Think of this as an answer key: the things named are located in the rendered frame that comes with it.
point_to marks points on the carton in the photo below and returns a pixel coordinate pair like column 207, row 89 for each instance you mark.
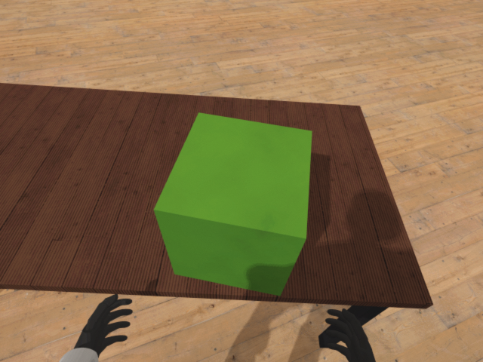
column 234, row 208

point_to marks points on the table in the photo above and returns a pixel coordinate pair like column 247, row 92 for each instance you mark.
column 81, row 171

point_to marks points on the robot left hand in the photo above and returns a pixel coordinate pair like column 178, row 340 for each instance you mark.
column 94, row 333

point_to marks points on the robot right hand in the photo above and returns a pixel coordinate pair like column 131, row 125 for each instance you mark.
column 358, row 347

